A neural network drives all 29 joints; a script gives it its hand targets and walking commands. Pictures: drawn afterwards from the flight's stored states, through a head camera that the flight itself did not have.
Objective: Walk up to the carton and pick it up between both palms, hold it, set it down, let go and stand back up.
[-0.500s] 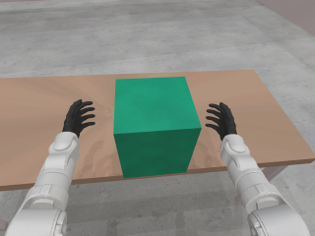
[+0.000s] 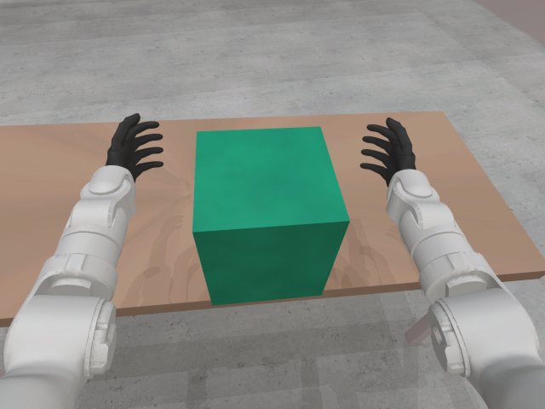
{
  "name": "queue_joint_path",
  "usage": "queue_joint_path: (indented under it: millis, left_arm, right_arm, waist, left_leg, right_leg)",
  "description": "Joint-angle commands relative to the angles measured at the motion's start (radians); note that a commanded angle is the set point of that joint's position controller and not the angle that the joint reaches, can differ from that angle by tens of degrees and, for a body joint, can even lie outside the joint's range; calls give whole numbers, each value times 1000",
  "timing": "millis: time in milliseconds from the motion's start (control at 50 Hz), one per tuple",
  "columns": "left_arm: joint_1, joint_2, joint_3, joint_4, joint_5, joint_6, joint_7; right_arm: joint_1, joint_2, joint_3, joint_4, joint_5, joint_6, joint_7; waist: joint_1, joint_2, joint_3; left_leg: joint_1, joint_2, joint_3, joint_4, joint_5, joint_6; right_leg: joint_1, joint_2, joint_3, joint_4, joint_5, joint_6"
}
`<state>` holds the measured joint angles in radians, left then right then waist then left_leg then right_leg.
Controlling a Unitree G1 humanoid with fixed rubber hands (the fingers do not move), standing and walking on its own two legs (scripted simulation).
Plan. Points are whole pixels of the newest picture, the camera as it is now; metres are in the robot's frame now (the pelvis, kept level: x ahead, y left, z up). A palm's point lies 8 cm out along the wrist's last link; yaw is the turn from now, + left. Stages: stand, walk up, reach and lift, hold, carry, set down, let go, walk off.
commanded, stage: reach and lift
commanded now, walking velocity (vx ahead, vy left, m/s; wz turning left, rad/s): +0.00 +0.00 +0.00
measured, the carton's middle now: (264, 219) +0.43 +0.04 -0.02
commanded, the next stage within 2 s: none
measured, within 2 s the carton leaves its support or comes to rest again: neither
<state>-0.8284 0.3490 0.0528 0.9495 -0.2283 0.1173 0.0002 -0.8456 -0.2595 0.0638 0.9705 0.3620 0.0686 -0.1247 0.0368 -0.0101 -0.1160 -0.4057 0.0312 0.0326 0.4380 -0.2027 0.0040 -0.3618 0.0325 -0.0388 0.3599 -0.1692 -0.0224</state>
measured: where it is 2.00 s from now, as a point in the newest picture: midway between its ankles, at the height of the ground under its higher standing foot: outside the picture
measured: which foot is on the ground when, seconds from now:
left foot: down 0.00-1.00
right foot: down 0.00-1.00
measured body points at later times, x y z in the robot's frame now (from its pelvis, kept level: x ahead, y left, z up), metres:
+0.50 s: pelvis +0.00 -0.01 +0.00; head +0.05 +0.01 +0.44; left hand +0.47 +0.24 +0.13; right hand +0.48 -0.16 +0.14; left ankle +0.00 +0.11 -0.74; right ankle +0.00 -0.11 -0.74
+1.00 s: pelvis -0.02 +0.00 -0.03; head +0.10 +0.02 +0.40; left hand +0.45 +0.24 +0.01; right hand +0.47 -0.16 +0.02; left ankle +0.00 +0.11 -0.74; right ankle +0.00 -0.11 -0.74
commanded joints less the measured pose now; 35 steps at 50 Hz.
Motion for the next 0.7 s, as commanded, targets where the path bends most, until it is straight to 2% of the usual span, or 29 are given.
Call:
queue_joint_path:
  millis: [0,140,240,320,380,480,560,680]
  left_arm:
    - [-533,193,22,-155,-11,-26,7]
    - [-653,216,1,-78,-31,-17,12]
    - [-724,219,-26,32,-42,-32,15]
    - [-761,222,-38,108,-47,-69,11]
    - [-724,215,-33,207,-27,-106,-3]
    - [-688,189,-30,278,-2,-219,-21]
    - [-718,185,-37,284,-13,-312,-18]
    - [-766,172,-74,313,-58,-405,-5]
  right_arm:
    - [-519,-165,-41,-151,0,-20,-3]
    - [-641,-183,-51,-122,-7,5,-11]
    - [-697,-178,-41,-19,-1,20,-9]
    - [-726,-168,-37,17,-9,9,-10]
    - [-688,-147,-23,85,-14,-8,-8]
    - [-628,-117,-25,112,-33,-92,1]
    - [-632,-115,-38,87,-45,-165,12]
    - [-650,-128,-70,85,-71,-240,19]
  waist:
    - [3,60,-617]
    - [-4,53,-699]
    - [-8,57,-692]
    - [-15,55,-713]
    - [-12,33,-674]
    - [-14,49,-677]
    - [-11,56,-733]
    - [-30,91,-861]
  left_leg:
    - [318,-26,-2,27,490,-54]
    - [301,-24,-3,39,514,-54]
    - [256,-22,-7,31,490,-50]
    - [231,-24,-6,40,493,-49]
    - [187,-24,-5,31,483,-43]
    - [139,-26,1,36,489,-48]
    - [106,-22,6,52,474,-57]
    - [67,-16,6,117,444,-77]
  right_leg:
    - [194,7,10,4,352,38]
    - [201,5,4,17,428,42]
    - [191,-3,4,26,429,41]
    - [192,-9,4,36,456,42]
    - [215,-14,7,46,464,43]
    - [200,-22,4,61,450,42]
    - [148,-26,0,75,391,38]
    - [38,-29,-13,124,332,32]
